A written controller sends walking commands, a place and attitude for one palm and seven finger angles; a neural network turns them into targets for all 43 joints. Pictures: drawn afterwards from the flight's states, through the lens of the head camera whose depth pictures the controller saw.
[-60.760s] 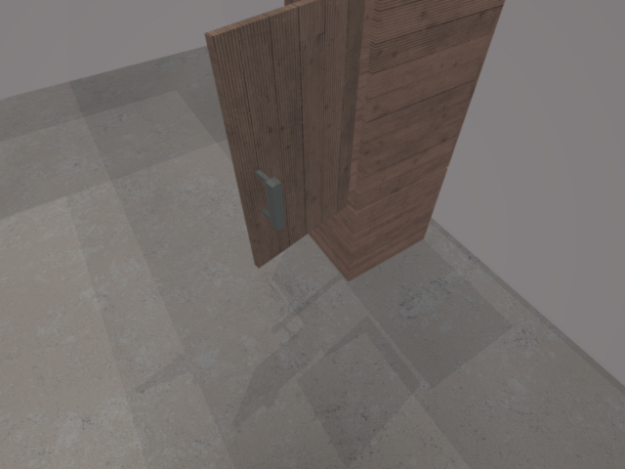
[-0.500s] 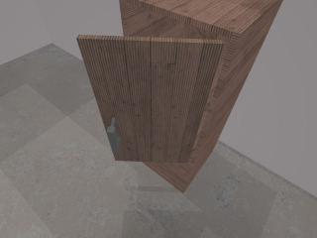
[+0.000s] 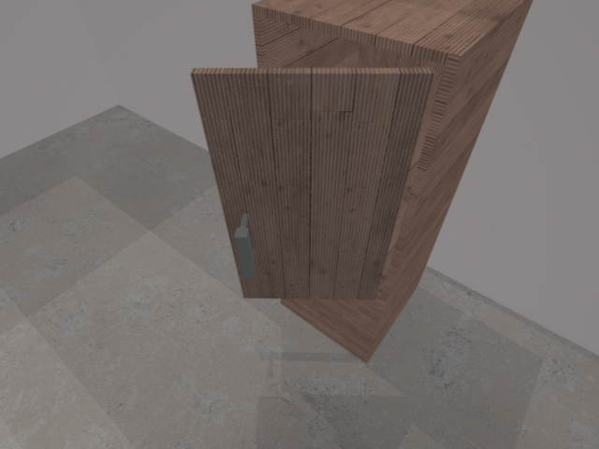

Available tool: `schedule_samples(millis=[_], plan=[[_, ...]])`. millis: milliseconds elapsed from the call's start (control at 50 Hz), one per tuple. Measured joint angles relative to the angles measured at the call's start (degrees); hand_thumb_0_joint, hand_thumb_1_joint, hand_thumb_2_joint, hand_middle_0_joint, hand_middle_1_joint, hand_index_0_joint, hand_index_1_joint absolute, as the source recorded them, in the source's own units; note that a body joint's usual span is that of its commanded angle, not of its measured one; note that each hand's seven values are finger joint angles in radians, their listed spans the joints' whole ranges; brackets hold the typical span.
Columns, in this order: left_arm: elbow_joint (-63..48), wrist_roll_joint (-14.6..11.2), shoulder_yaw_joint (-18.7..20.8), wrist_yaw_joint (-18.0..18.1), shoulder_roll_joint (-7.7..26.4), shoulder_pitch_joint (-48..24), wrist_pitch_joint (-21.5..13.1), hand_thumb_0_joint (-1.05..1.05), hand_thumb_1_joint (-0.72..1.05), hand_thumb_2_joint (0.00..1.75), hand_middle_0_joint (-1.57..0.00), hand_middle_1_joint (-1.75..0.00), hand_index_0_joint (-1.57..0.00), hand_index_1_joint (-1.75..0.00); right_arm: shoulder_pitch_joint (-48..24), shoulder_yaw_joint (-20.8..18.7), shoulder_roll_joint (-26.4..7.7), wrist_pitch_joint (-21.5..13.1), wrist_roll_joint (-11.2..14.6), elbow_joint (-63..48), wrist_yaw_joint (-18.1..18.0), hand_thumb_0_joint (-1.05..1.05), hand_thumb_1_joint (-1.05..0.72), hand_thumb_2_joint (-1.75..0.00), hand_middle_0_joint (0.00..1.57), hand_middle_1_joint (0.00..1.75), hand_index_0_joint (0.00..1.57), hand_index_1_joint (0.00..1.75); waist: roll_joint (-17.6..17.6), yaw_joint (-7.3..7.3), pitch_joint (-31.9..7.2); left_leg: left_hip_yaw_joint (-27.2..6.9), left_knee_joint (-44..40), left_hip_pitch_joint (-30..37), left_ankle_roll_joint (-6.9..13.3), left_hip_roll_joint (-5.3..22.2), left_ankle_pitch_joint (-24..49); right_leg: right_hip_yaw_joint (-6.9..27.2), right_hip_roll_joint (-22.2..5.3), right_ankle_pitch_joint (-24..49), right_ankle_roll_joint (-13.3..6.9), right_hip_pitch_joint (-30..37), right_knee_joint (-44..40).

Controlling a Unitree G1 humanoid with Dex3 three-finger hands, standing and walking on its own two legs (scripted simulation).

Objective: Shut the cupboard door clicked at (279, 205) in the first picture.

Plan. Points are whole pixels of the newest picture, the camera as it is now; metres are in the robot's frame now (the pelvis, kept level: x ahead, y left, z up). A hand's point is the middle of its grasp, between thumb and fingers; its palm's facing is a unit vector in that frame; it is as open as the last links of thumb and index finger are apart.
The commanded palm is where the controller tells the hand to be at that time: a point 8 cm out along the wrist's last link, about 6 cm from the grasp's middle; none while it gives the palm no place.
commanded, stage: come to a stop and stand still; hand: left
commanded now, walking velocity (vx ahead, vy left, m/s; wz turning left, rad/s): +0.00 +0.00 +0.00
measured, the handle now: (247, 246) +0.51 +0.15 -0.09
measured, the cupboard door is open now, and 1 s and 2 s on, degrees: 37 37 37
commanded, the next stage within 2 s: look again from close up in 1.16 s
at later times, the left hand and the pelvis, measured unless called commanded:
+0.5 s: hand out of the picture -0.02 +0.17 -0.16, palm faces +0.00 -0.97 -0.23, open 7.4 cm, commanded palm none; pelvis -0.01 -0.01 +0.01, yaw +1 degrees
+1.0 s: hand out of the picture +0.10 +0.16 -0.15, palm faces +0.00 -0.97 -0.26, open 7.4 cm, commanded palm none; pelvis +0.03 -0.04 +0.01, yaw +1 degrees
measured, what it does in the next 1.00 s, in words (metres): shifts its weight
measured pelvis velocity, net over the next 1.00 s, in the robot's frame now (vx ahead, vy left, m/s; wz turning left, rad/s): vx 0.03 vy -0.04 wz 0.01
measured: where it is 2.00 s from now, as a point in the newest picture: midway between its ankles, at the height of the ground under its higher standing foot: outside the picture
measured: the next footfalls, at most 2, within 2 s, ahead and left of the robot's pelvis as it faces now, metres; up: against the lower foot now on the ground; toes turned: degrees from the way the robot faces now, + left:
none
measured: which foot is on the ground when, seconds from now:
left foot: down 0.00-1.00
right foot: down 0.00-1.00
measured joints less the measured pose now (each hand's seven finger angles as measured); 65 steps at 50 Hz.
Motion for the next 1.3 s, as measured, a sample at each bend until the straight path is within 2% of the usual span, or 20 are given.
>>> schedule_samples(millis=[160, 360, 500, 620, 920, 1300], plan=[[-0.49, 0.40, -0.26, -1.13, 0.23, 1.30, 0.15, 0.00, 0.91, 0.90, -0.20, -0.30, -0.20, -0.30, 1.84, 0.68, -1.67, 0.79, -0.52, 1.14, 1.33, 0.00, -0.93, -0.90, 0.20, 0.30, 0.20, 0.30, 0.99, -0.13, -0.14, 0.36, -3.84, -1.08, 0.62, -1.39, 3.89, 1.59, -0.49, 2.01, 0.12, -1.91, -1.74], [3.11, 0.05, -0.89, -1.60, -0.64, 4.27, -0.36, 0.00, 0.91, 0.90, -0.20, -0.30, -0.20, -0.30, 3.92, 0.85, -2.30, 0.35, -0.32, 4.77, 1.29, 0.00, -0.91, -0.90, 0.20, 0.30, 0.20, 0.30, 0.00, -0.26, 0.92, -0.21, -6.40, -1.35, 0.01, -1.37, 5.65, 2.53, 0.39, 4.55, 0.40, -2.21, -4.10], [5.06, -0.05, -1.19, -1.63, -1.20, 3.65, -0.98, 0.00, 0.91, 0.90, -0.20, -0.30, -0.20, -0.30, 3.61, 0.89, -2.39, -0.30, -0.01, 6.63, 0.96, 0.00, -0.91, -0.90, 0.20, 0.30, 0.20, 0.30, -0.57, -0.32, 0.94, -0.70, -7.22, -0.61, -0.84, -0.72, 5.24, 2.09, 1.01, 4.16, 0.51, -1.48, -4.86], [5.66, -0.28, -1.31, -1.46, -1.11, 1.40, -1.74, 0.00, 0.91, 0.90, -0.20, -0.30, -0.20, -0.30, 1.91, 1.14, -1.95, -1.07, 0.20, 7.57, 0.68, 0.00, -0.91, -0.90, 0.20, 0.30, 0.20, 0.30, -0.95, -0.43, 0.93, -1.03, -7.57, 0.58, -1.74, 0.16, 4.39, 1.74, 1.90, 3.41, -0.18, -0.20, -5.45], [4.33, -0.44, -0.72, -1.25, 0.83, -4.14, -2.40, 0.00, 0.91, 0.90, -0.20, -0.30, -0.20, -0.30, -1.87, 1.39, -1.56, -1.49, 0.00, 8.16, 0.30, 0.00, -0.91, -0.90, 0.20, 0.30, 0.20, 0.30, -1.18, -0.69, 0.14, -1.75, -8.35, 3.64, -3.44, 1.68, 2.60, 1.02, 3.42, 1.49, -1.67, 2.86, -6.19], [5.02, -0.60, -0.25, -1.37, 2.54, -3.60, -2.06, 0.00, 0.91, 0.90, -0.20, -0.30, -0.20, -0.30, -1.98, 1.21, -3.10, -0.79, -0.03, 9.61, 0.12, 0.00, -0.91, -0.90, 0.20, 0.30, 0.20, 0.30, -1.44, -0.49, 0.90, -2.50, -10.14, 5.27, -4.65, 2.82, 2.79, 0.26, 4.55, 1.73, -2.80, 4.84, -8.47]])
